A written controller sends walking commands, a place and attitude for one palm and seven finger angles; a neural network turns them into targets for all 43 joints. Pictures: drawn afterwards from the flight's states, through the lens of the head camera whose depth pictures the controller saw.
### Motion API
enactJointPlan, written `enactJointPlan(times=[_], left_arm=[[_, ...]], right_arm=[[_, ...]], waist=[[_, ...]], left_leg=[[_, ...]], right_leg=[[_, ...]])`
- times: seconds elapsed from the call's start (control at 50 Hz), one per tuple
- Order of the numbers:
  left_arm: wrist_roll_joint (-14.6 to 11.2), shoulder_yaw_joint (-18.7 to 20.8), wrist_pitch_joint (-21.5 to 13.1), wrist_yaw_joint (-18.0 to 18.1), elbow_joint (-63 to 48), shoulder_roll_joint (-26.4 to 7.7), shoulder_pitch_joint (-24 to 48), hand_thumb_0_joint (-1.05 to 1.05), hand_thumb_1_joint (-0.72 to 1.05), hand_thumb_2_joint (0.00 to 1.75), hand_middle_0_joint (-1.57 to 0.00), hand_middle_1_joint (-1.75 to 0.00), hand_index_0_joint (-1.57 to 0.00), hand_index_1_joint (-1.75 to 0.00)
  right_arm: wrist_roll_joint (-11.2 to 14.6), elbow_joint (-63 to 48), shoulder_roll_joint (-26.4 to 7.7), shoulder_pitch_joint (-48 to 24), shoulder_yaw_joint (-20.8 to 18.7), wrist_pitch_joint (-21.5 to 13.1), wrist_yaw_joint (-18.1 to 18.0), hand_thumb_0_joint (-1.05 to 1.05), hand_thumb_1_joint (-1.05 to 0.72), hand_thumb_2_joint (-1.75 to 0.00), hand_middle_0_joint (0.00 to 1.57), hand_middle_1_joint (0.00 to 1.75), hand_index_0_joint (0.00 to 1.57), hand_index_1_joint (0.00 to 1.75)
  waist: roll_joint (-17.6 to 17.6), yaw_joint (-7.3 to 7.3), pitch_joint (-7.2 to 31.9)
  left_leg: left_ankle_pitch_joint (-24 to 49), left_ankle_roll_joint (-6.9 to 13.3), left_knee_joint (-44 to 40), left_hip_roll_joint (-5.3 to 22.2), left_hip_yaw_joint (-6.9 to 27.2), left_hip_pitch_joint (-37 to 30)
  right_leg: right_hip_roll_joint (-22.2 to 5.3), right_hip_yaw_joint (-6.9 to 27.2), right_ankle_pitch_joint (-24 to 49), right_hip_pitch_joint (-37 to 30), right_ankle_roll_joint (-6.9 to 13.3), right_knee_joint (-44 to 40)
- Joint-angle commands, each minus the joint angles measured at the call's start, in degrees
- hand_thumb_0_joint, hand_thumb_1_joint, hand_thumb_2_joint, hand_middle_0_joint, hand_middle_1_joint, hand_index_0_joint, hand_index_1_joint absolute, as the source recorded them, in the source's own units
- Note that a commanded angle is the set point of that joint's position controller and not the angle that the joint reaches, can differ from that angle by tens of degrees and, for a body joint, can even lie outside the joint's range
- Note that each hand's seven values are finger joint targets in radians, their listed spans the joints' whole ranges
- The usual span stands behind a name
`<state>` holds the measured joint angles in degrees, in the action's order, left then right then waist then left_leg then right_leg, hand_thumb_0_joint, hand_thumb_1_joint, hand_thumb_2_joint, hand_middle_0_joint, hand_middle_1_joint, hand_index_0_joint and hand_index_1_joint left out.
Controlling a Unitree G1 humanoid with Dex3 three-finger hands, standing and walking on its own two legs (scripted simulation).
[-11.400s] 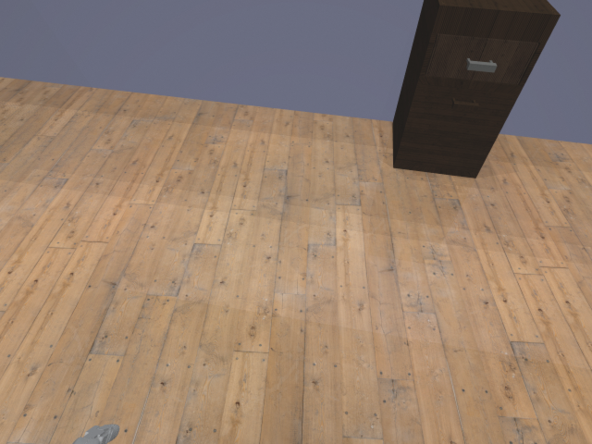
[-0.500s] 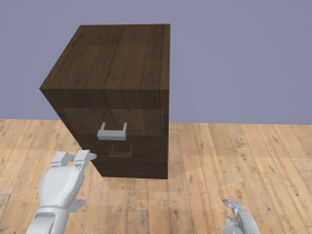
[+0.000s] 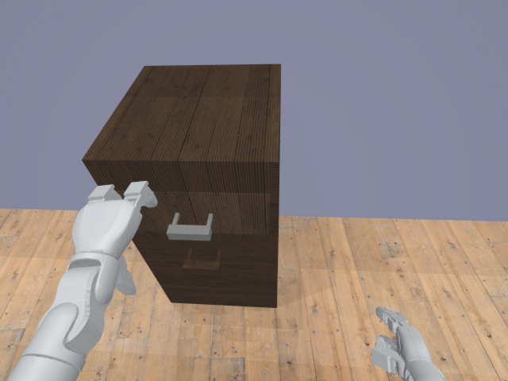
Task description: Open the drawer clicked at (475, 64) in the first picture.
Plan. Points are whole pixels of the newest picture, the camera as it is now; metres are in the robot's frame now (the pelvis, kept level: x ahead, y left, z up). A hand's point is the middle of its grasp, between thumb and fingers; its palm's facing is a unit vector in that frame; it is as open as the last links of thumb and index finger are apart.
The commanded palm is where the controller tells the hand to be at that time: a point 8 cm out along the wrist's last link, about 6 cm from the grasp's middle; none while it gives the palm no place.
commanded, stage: raise the hand with hooked fingers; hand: left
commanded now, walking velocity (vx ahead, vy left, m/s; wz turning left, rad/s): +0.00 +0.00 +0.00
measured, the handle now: (191, 224) +0.49 +0.23 -0.16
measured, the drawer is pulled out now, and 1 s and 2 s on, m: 0.00 0.00 0.00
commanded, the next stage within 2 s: move the hooked fingers above the handle in 0.44 s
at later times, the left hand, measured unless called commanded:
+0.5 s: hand (110, 248) +0.28 +0.26 +0.08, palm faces +0.06 -0.08 -1.00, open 13.9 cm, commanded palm +0.25 +0.26 +0.13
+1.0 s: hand (135, 240) +0.33 +0.26 +0.02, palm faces -0.01 -0.07 -1.00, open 13.9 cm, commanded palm +0.31 +0.24 +0.08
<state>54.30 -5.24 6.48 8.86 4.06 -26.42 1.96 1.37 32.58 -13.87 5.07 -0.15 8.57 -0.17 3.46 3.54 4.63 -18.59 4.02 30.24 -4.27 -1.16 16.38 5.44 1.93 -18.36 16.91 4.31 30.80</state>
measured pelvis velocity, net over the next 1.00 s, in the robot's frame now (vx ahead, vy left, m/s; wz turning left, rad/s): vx -0.02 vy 0.02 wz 0.00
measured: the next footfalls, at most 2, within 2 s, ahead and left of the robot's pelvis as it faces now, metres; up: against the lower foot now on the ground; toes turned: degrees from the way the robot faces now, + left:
none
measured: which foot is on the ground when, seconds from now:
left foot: down 0.00-1.00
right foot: down 0.00-1.00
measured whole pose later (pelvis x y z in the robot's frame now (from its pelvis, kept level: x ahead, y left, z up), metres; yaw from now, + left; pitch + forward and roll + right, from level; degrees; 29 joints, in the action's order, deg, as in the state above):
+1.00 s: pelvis -0.02 +0.02 -0.01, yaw +0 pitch +10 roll -1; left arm 56.9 -5.9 0.2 12.7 24.2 -24.4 15.2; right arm 1.7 34.6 -13.9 10.8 -1.8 8.2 0.1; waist 3.0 2.0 5.6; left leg -18.6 5.4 35.2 -5.1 -1.5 26.3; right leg 4.5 1.5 -18.3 26.3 2.8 35.0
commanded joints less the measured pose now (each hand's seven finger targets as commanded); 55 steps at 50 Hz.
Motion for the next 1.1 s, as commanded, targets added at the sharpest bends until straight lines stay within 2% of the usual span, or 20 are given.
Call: enactJointPlan(times=[0.0,0.06,0.14,0.28,0.32,0.34,0.38,0.4,0.48,0.52,0.56,0.6,0.64,0.68,0.74,0.78,0.8,0.92,1.0,1.08], left_arm=[[-1.0,5.4,0.3,-1.7,-8.4,-10.6,18.7,0.00,-0.50,0.30,-0.30,-1.20,-0.30,-1.20],[-1.0,5.2,-0.5,-4.3,-5.0,-10.5,17.0,0.00,-0.50,0.30,-0.30,-1.20,-0.30,-1.20],[-1.8,5.9,-4.1,-5.7,-6.6,-10.5,14.1,0.00,-0.50,0.30,-0.30,-1.20,-0.30,-1.20],[-0.5,12.0,-10.0,-0.3,-13.6,-16.0,19.7,0.00,-0.50,0.30,-0.30,-1.20,-0.30,-1.20],[0.0,11.3,-10.0,1.5,-12.3,-14.4,20.0,0.00,-0.50,0.30,-0.30,-1.20,-0.30,-1.20],[-0.5,10.3,-9.6,2.1,-10.6,-13.0,19.8,0.00,-0.50,0.30,-0.30,-1.20,-0.30,-1.20],[-0.3,10.7,-8.0,2.6,-8.2,-13.6,19.6,0.00,-0.50,0.30,-0.30,-1.20,-0.30,-1.20],[-1.1,9.2,-7.3,2.6,-7.4,-11.8,18.6,0.00,-0.50,0.30,-0.30,-1.20,-0.30,-1.20],[-1.5,7.4,-4.7,0.4,-4.7,-11.2,16.1,0.00,-0.50,0.30,-0.30,-1.20,-0.30,-1.20],[-1.6,6.0,-4.7,-0.8,-6.3,-10.5,16.0,0.00,-0.50,0.30,-0.30,-1.20,-0.30,-1.20],[-1.6,2.9,-5.2,-1.8,-5.2,-7.6,17.7,0.00,-0.50,0.30,-0.30,-1.20,-0.30,-1.20],[-1.5,3.8,-6.3,-2.2,-3.1,-8.2,17.9,0.00,-0.50,0.30,-0.30,-1.20,-0.30,-1.20],[-0.3,3.6,-7.9,-1.5,-3.3,-8.4,22.5,0.00,-0.50,0.30,-0.30,-1.20,-0.30,-1.20],[1.4,7.3,-9.2,0.2,-3.3,-12.7,25.6,0.00,-0.50,0.30,-0.30,-1.20,-0.30,-1.20],[2.8,7.7,-10.6,3.1,-1.4,-11.8,28.9,0.00,-0.50,0.30,-0.30,-1.20,-0.30,-1.20],[3.6,10.0,-10.4,4.9,0.3,-13.9,29.9,0.00,-0.50,0.30,-0.30,-1.20,-0.30,-1.20],[2.9,7.9,-10.1,5.6,1.4,-10.9,29.3,0.00,-0.50,0.30,-0.30,-1.20,-0.30,-1.20],[2.5,3.3,-6.4,5.8,10.6,-5.9,26.2,0.00,-0.50,0.30,-0.30,-1.20,-0.30,-1.20],[2.6,-1.8,-6.2,4.5,12.8,-1.6,30.5,0.00,-0.50,0.30,-0.30,-1.20,-0.30,-1.20],[4.6,3.7,-9.7,6.8,11.4,-8.1,37.0,0.00,-0.50,0.30,-0.30,-1.20,-0.30,-1.20]], right_arm=[[0.5,-8.2,-6.0,-5.2,-1.6,-1.6,-0.6,0.00,-0.90,-0.90,0.20,0.30,0.20,0.30],[0.6,-8.3,-6.0,-5.0,-1.3,-1.4,-0.4,0.00,-0.90,-0.90,0.20,0.30,0.20,0.30],[0.4,-9.1,-6.0,-4.8,-1.3,-1.4,0.1,0.00,-0.90,-0.90,0.20,0.30,0.20,0.30],[-0.3,-8.6,-6.0,-3.9,-2.1,-2.6,0.0,0.00,-0.90,-0.90,0.20,0.30,0.20,0.30],[0.0,-8.0,-5.7,-3.4,-2.4,-3.0,0.0,0.00,-0.90,-0.90,0.20,0.30,0.20,0.30],[0.3,-7.6,-5.6,-3.2,-2.5,-3.1,0.0,0.00,-0.90,-0.90,0.20,0.30,0.20,0.30],[0.6,-7.2,-6.1,-3.1,-2.5,-3.1,0.1,0.00,-0.90,-0.90,0.20,0.30,0.20,0.30],[1.0,-7.3,-6.0,-3.0,-2.7,-3.3,0.1,0.00,-0.90,-0.90,0.20,0.30,0.20,0.30],[1.4,-7.5,-6.6,-3.6,-2.5,-3.1,0.1,0.00,-0.90,-0.90,0.20,0.30,0.20,0.30],[1.2,-7.7,-6.7,-3.5,-2.3,-3.1,0.2,0.00,-0.90,-0.90,0.20,0.30,0.20,0.30],[1.0,-7.5,-6.6,-2.9,-2.4,-3.2,0.2,0.00,-0.90,-0.90,0.20,0.30,0.20,0.30],[1.0,-7.3,-6.8,-2.1,-2.4,-3.2,0.0,0.00,-0.90,-0.90,0.20,0.30,0.20,0.30],[0.6,-7.1,-6.6,-1.5,-2.5,-3.2,-0.1,0.00,-0.90,-0.90,0.20,0.30,0.20,0.30],[0.2,-6.8,-6.9,-1.1,-2.5,-3.2,-0.4,0.00,-0.90,-0.90,0.20,0.30,0.20,0.30],[0.0,-6.4,-6.1,0.0,-2.8,-3.3,-0.6,0.00,-0.90,-0.90,0.20,0.30,0.20,0.30],[-0.2,-6.1,-6.6,0.9,-3.2,-3.2,-0.7,0.00,-0.90,-0.90,0.20,0.30,0.20,0.30],[0.0,-6.2,-6.1,1.1,-3.4,-3.3,-0.6,0.00,-0.90,-0.90,0.20,0.30,0.20,0.30],[0.4,-5.5,-7.3,3.3,-4.1,-2.6,0.2,0.00,-0.90,-0.90,0.20,0.30,0.20,0.30],[0.3,-5.3,-7.7,4.6,-4.5,-1.6,0.1,0.00,-0.90,-0.90,0.20,0.30,0.20,0.30],[-0.6,-4.6,-7.9,6.2,-4.8,-1.1,-0.3,0.00,-0.90,-0.90,0.20,0.30,0.20,0.30]], waist=[[-2.4,-1.32,12.1],[-5.2,-0.80,10.4],[-3.6,0.08,9.9],[0.6,0.83,12.6],[1.7,0.57,12.2],[1.4,0.01,10.6],[0.7,0.20,10.7],[-0.7,-0.15,10.5],[-3.6,-0.05,11.2],[-3.8,-0.19,11.0],[-4.2,-1.15,10.1],[-5.2,-1.42,7.7],[-4.0,-1.49,8.3],[-1.4,-0.89,9.9],[0.9,-1.16,12.0],[2.3,-0.70,14.8],[1.9,-1.17,15.4],[-3.3,-2.18,18.3],[-4.9,-4.31,16.9],[-2.1,-3.59,20.1]], left_leg=[[23.8,-1.1,-2.6,2.1,2.4,-5.4],[22.1,-1.1,-3.7,2.1,2.2,-4.5],[21.5,-1.2,-4.4,2.3,2.5,-4.6],[20.1,-1.8,-4.7,2.9,3.5,-5.9],[19.1,-2.2,-4.5,3.3,3.5,-6.4],[18.6,-2.3,-4.7,3.3,3.7,-5.9],[16.8,-2.5,-5.2,3.4,3.6,-5.1],[16.4,-2.2,-5.2,3.4,3.6,-5.1],[16.4,-2.0,-5.9,3.4,3.7,-5.1],[18.0,-2.0,-6.0,3.6,4.0,-5.9],[17.9,-1.9,-5.3,3.7,3.8,-6.4],[16.5,-1.9,-5.2,3.7,4.0,-5.0],[16.6,-2.0,-4.5,3.6,3.9,-5.2],[15.3,-2.3,-3.7,3.4,3.7,-4.3],[16.8,-2.8,-1.6,3.5,3.6,-4.0],[18.2,-3.4,-0.4,3.6,3.8,-3.3],[19.3,-3.2,0.3,3.6,3.8,-3.9],[25.3,-3.3,2.5,4.1,4.0,-3.0],[25.5,-2.6,3.9,4.2,4.2,-2.0],[26.5,-2.5,5.5,3.9,4.7,-1.3]], right_leg=[[-4.1,4.4,24.9,-8.1,-1.3,-4.0],[-4.0,3.9,22.5,-7.5,-1.4,-5.1],[-4.1,3.9,20.2,-7.6,-1.0,-5.5],[-3.3,4.6,14.2,-5.3,0.0,-5.2],[-3.1,3.9,11.7,-2.9,0.2,-5.0],[-3.1,2.9,11.2,-2.1,0.1,-5.0],[-2.9,3.0,9.1,-1.9,0.1,-5.1],[-3.1,2.3,9.4,-2.3,-0.2,-5.3],[-3.4,2.4,10.3,-3.6,-0.7,-5.7],[-3.7,2.0,11.7,-3.9,-0.7,-5.8],[-3.7,1.8,11.5,-1.7,-0.9,-5.9],[-3.4,1.5,9.8,-0.3,-0.8,-5.9],[-3.4,1.4,9.7,1.1,-0.6,-5.2],[-3.0,2.3,8.0,1.8,-0.2,-4.3],[-2.8,2.0,8.3,3.7,0.4,-2.2],[-2.4,2.2,8.7,4.3,0.7,-0.7],[-2.5,1.6,9.9,4.6,0.5,-0.3],[-2.7,0.9,16.0,5.7,-0.3,1.4],[-2.8,1.0,16.3,7.9,-0.6,1.8],[-2.8,1.5,17.0,8.2,-0.3,3.8]])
